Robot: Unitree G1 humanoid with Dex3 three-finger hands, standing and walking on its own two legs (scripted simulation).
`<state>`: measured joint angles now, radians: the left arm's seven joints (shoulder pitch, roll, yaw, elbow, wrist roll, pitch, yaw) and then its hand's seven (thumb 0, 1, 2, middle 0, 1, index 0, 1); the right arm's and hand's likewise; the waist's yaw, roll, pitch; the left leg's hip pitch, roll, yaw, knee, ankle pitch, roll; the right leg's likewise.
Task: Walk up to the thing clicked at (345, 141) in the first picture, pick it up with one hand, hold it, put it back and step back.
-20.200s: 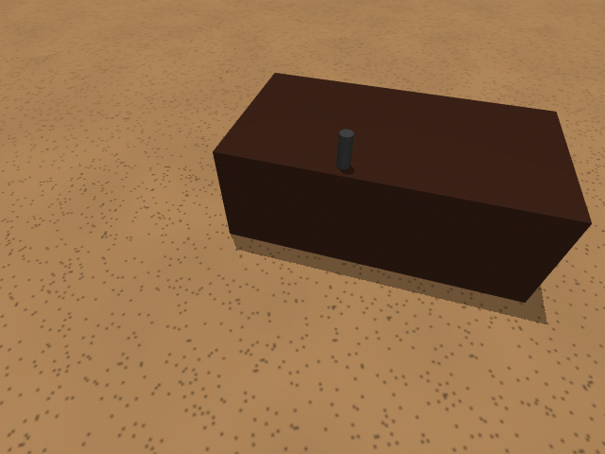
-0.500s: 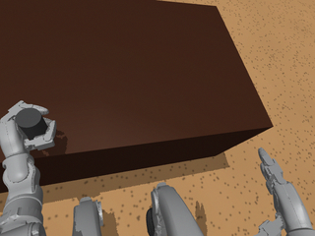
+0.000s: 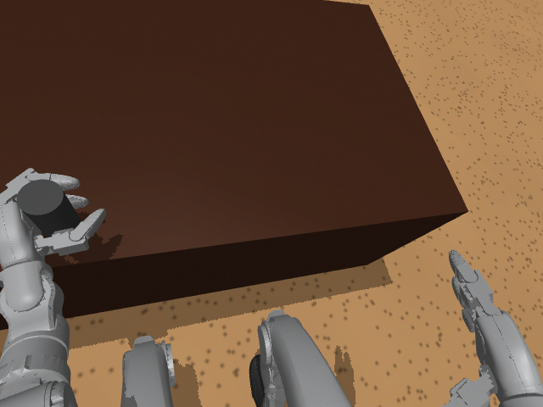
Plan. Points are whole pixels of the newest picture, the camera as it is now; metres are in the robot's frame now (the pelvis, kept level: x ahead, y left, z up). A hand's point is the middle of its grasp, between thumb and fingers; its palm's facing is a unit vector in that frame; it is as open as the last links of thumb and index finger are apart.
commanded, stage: open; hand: left
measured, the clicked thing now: (56, 218) +0.44 +0.22 -0.06
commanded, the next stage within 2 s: withdraw in 0.22 s
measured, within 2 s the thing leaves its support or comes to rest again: neither
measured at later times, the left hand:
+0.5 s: hand (55, 212) +0.44 +0.22 -0.05, palm faces +0.22 -0.97 -0.03, open 16.4 cm
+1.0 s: hand out of the picture +0.43 +0.32 +0.08, palm faces +0.34 -0.89 -0.30, open 17.2 cm
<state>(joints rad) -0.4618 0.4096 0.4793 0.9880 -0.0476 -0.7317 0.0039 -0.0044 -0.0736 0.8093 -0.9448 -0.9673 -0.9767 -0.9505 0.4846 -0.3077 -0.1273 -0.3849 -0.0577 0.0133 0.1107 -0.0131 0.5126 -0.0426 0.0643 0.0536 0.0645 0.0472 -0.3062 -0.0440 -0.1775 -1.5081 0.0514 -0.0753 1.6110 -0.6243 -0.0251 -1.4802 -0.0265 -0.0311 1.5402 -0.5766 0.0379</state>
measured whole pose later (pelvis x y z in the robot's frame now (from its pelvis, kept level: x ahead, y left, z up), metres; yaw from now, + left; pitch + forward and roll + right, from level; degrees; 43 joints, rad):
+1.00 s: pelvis +0.02 +0.00 +0.09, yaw +0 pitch +22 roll -2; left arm -0.45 0.56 0.47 0.88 0.02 -0.25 0.00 -0.02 -0.50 0.06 -0.07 -0.06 -0.08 -0.05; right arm 0.50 -0.28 -0.05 -0.11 0.01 0.14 0.01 -0.01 0.44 -0.09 0.08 0.07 0.08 0.07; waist -0.14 -0.02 -0.14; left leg -1.10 0.06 -0.03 1.26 -0.54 -0.02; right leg -1.09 -0.02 -0.01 1.19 -0.49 0.04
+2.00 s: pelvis +0.05 -0.01 +0.14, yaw +2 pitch +9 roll +0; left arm 0.43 0.21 -0.02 0.13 -0.02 0.01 0.11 -0.02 -0.55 0.05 -0.06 -0.05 -0.06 -0.05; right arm 0.46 -0.20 0.00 0.05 0.03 0.14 -0.10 0.01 -0.89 -0.89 0.20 0.30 0.20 0.29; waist 0.00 0.00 -0.11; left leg -0.63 0.04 0.00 0.93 -0.45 -0.03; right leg -0.65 -0.05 0.00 0.94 -0.45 0.03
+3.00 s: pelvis +0.05 -0.01 +0.14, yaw +1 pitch +9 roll +0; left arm 0.44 0.20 -0.01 0.11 -0.03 0.03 0.11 -0.01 -0.52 0.07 -0.06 -0.06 -0.06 -0.06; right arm 0.45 -0.20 0.00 0.06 0.03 0.12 -0.09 0.01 -0.90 -0.90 0.20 0.30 0.20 0.30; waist 0.01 0.00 -0.12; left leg -0.63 0.04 0.00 0.94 -0.47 -0.03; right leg -0.64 -0.05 0.01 0.94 -0.45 0.04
